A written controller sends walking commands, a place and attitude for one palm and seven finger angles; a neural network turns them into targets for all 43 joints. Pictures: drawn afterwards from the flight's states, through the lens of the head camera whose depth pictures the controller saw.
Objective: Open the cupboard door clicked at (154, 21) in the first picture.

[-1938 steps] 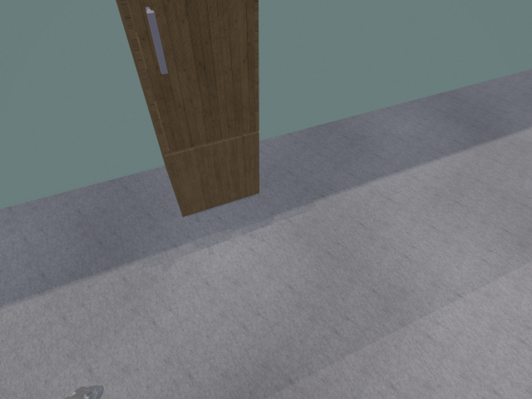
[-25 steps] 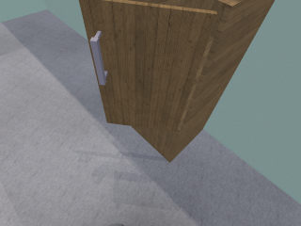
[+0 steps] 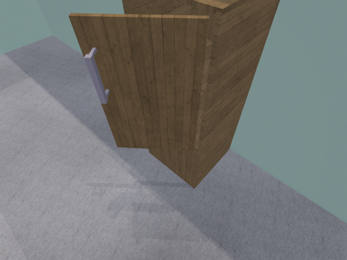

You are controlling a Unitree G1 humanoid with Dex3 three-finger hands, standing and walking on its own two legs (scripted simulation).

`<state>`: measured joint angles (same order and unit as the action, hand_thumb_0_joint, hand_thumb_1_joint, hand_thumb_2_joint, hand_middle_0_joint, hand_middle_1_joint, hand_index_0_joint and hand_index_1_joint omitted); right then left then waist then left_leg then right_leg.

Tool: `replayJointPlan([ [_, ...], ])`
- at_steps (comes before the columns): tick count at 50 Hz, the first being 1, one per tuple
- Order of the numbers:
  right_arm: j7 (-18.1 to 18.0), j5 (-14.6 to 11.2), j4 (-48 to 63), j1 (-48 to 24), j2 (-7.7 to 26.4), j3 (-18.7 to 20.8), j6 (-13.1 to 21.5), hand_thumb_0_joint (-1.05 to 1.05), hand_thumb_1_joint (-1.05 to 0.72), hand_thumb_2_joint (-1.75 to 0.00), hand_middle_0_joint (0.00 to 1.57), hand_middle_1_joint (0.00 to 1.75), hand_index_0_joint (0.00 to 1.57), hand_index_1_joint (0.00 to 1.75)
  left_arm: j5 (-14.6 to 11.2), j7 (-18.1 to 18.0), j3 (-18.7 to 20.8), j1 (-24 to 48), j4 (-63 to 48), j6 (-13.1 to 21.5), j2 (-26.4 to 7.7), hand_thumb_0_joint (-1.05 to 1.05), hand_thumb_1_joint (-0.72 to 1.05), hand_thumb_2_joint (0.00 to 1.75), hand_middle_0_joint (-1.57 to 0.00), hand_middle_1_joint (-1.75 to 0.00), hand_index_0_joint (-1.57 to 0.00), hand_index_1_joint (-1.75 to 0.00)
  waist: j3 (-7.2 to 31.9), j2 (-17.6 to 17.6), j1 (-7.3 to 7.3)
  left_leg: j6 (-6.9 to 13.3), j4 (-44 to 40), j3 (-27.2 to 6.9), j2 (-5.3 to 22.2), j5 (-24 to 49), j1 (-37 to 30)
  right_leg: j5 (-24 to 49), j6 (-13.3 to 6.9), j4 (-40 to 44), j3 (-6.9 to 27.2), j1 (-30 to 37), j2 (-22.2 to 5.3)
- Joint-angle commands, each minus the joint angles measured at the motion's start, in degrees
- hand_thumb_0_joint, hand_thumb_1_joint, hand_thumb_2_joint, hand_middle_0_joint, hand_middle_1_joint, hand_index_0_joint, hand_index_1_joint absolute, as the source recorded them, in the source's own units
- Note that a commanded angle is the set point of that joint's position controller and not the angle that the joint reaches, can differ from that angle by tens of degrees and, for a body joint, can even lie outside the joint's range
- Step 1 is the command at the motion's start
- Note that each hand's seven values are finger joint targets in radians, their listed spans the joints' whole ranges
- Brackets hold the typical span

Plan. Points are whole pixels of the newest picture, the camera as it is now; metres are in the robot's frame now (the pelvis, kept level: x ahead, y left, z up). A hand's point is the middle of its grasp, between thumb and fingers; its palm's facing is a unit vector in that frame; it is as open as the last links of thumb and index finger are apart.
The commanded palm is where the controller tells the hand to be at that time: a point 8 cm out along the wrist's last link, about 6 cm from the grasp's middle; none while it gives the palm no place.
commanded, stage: come to a stop and stand still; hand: left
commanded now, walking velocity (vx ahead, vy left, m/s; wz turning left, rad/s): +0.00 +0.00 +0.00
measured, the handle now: (99, 77) +0.61 +0.25 +0.08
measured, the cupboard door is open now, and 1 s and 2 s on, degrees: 38 38 38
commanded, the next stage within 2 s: look again from close up in 0.40 s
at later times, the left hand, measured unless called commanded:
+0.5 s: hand out of the picture +0.00 +0.14 -0.17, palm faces +0.06 -0.98 -0.17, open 7.4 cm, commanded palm none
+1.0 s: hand out of the picture +0.06 +0.20 -0.17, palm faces +0.00 -0.97 -0.25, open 7.4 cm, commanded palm none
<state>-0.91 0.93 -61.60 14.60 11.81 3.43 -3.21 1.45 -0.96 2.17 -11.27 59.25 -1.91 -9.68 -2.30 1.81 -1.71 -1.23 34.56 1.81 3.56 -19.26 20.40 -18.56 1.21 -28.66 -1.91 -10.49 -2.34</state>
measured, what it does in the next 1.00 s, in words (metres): stands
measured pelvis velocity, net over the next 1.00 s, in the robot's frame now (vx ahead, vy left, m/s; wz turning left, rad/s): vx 0.03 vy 0.00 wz -0.02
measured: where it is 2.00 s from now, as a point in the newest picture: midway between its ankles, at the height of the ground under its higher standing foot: outside the picture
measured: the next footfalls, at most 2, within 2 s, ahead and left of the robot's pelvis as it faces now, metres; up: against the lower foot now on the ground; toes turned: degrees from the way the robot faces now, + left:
none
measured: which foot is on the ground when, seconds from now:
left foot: down 0.00-1.00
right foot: down 0.00-1.00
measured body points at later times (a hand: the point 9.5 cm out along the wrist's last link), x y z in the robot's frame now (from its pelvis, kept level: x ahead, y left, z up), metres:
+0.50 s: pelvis +0.02 -0.02 +0.01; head +0.03 -0.03 +0.46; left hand +0.00 +0.19 -0.15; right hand +0.00 -0.24 -0.16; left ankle +0.02 +0.12 -0.73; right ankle -0.03 -0.14 -0.73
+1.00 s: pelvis +0.03 +0.00 +0.00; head +0.04 +0.00 +0.45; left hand +0.06 +0.25 -0.15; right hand +0.07 -0.23 -0.16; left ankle +0.02 +0.12 -0.73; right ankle -0.03 -0.14 -0.73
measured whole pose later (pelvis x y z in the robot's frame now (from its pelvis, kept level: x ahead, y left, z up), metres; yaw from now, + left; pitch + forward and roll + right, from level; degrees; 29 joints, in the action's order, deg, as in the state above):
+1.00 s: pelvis +0.03 +0.00 +0.00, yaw -1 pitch +0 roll +0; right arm -1.0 0.8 -60.1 12.6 10.4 -0.3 0.9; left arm 1.2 -2.2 0.5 -14.9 59.7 0.4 -11.7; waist -1.0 -0.1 0.3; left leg 0.3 30.8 3.5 0.9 -17.3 13.4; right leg -21.1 2.0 -29.9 -0.4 -8.6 -3.0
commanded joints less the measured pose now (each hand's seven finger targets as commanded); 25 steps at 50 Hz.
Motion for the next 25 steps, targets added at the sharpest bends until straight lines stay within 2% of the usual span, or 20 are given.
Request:
replayJointPlan([
  [1,-0.15,0.17,1.67,2.24,2.3,0.17,1.28,0.0,-0.9,-0.9,0.2,0.3,0.2,0.3,-0.57,-0.65,0.5,1.32,-1.67,2.0,-7.62,0.0,0.9,0.9,-0.2,-0.3,-0.2,-0.3,-2.81,-15.78,-0.28,-0.16,3.07,-0.44,-1.08,-0.29,-4.01,6.32,-7.85,13.51,7.32,-7.55,-9.98],
  [2,-0.25,0.09,0.62,3.42,1.38,-0.15,1.57,0.0,-0.9,-0.9,0.2,0.3,0.2,0.3,-0.71,-0.73,0.36,1.1,-1.24,2.01,-6.81,0.0,0.9,0.9,-0.2,-0.3,-0.2,-0.3,-2.51,-11.77,-0.64,-0.17,-0.89,-0.43,-0.89,3.03,-6.87,6.31,-7.05,11.84,5.98,-8.06,-8.89],
  [3,-0.34,0.13,-0.53,5.41,0.88,-0.46,2.0,0.0,-0.9,-0.9,0.2,0.3,0.2,0.3,-0.86,-0.77,0.23,0.98,-0.71,2.1,-6.41,0.0,0.9,0.9,-0.2,-0.3,-0.2,-0.3,-2.16,-8.14,-1.2,0.04,-5.92,-1.33,-0.38,9.99,-9.43,5.72,-5.52,9.19,4.76,-8.39,-7.69],
  [4,-0.53,0.23,-1.36,5.72,1.41,-0.81,2.55,0.0,-0.9,-0.9,0.2,0.3,0.2,0.3,-1.25,-0.7,-0.1,-0.59,-0.14,2.12,-5.25,0.0,0.9,0.9,-0.2,-0.3,-0.2,-0.3,-2.07,-3.16,-0.29,0.6,-9.35,-3.64,1.29,14.87,-10.61,4.14,-3.93,7.42,4.02,-8.26,-5.14],
  [5,-0.85,0.31,-1.49,5.2,2.56,-0.91,2.88,0.0,-0.9,-0.9,0.2,0.3,0.2,0.3,-1.5,-0.69,-0.26,-2.13,0.32,1.98,-4.41,0.0,0.9,0.9,-0.2,-0.3,-0.2,-0.3,-2.54,-0.18,0.77,1.26,-11.91,-5.6,3.37,13.43,-8.57,1.81,-2.94,7.87,3.91,-6.24,-3.39],
  [6,-0.96,0.25,-1.75,4.56,2.86,-0.85,2.89,0.0,-0.9,-0.9,0.2,0.3,0.2,0.3,-1.34,-0.75,-0.23,-2.74,0.75,1.75,-4.56,0.0,0.9,0.9,-0.2,-0.3,-0.2,-0.3,-3.28,-1.09,1.26,1.32,-13.08,-5.94,3.51,9.9,-6.02,0.29,-2.64,8.99,3.8,-4.27,-2.87],
  [7,-0.98,0.19,-2.25,4.04,2.51,-1.01,3.05,0.0,-0.9,-0.9,0.2,0.3,0.2,0.3,-1.32,-0.69,-0.14,-2.92,1.55,1.48,-4.67,0.0,0.9,0.9,-0.2,-0.3,-0.2,-0.3,-3.46,1.86,1.67,1.5,-13.86,-6.1,3.04,9.57,-4.59,1.52,-2.67,8.51,3.44,-2.34,-2.85],
  [8,-1.04,0.16,-2.45,3.89,2.3,-1.14,3.18,0.0,-0.9,-0.9,0.2,0.3,0.2,0.3,-1.4,-0.62,-0.12,-3.5,1.95,1.5,-4.98,0.0,0.9,0.9,-0.2,-0.3,-0.2,-0.3,-3.15,2.48,1.84,1.48,-14.1,-5.81,2.82,9.95,-4.58,3.32,-2.63,8.21,3.49,-1.29,-2.94],
  [13,-1.28,0.0,-3.2,5.04,1.71,-1.24,3.25,0.0,-0.9,-0.9,0.2,0.3,0.2,0.3,-1.42,-0.71,-0.4,-4.87,3.28,2.25,-4.47,0.0,0.9,0.9,-0.2,-0.3,-0.2,-0.3,-0.51,-3.04,1.41,0.92,-12.58,-3.43,1.96,12.73,-9.03,6.05,-2.92,10.15,3.96,-0.6,-3.83],
  [17,-1.32,-0.12,-3.49,5.16,1.08,-1.34,3.18,0.0,-0.9,-0.9,0.2,0.3,0.2,0.3,-1.28,-0.81,-0.42,-5.71,3.81,2.37,-3.97,0.0,0.9,0.9,-0.2,-0.3,-0.2,-0.3,-1.54,-3.94,1.33,0.95,-12.72,-2.85,1.97,12.62,-9.74,5.97,-2.89,10.72,3.7,-1.26,-3.62],
  [20,-1.4,-0.1,-3.58,4.93,0.9,-1.4,3.32,0.0,-0.9,-0.9,0.2,0.3,0.2,0.3,-1.28,-0.9,-0.44,-6.68,4.12,2.56,-3.52,0.0,0.9,0.9,-0.2,-0.3,-0.2,-0.3,-1.2,-2.96,1.36,0.98,-12.25,-2.73,2.02,14.81,-10.46,9.05,-2.98,10.15,3.63,-0.82,-3.91],
  [24,-1.53,-0.12,-3.7,4.61,0.75,-1.5,3.41,0.0,-0.9,-0.9,0.2,0.3,0.2,0.3,-1.18,-1.01,-0.53,-7.77,4.71,2.69,-2.91,0.0,0.9,0.9,-0.2,-0.3,-0.2,-0.3,-1.74,-3.74,1.36,1.03,-11.97,-2.7,2.06,15.98,-11.02,11.11,-2.87,9.89,3.29,-0.68,-3.84],
  [25,-0.65,-0.75,1.08,-2.48,2.34,-1.69,4.79,0.0,-0.9,-0.9,0.2,0.3,0.2,0.3,0.1,-3.43,-0.76,-13.99,5.84,4.71,-4.49,0.0,0.9,0.9,-0.2,-0.3,-0.2,-0.3,-2.4,-4.9,4.41,0.07,1.73,-0.53,2.06,17.11,-7.09,39.66,-1.12,9.87,9.08,-2.06,-7.17],
])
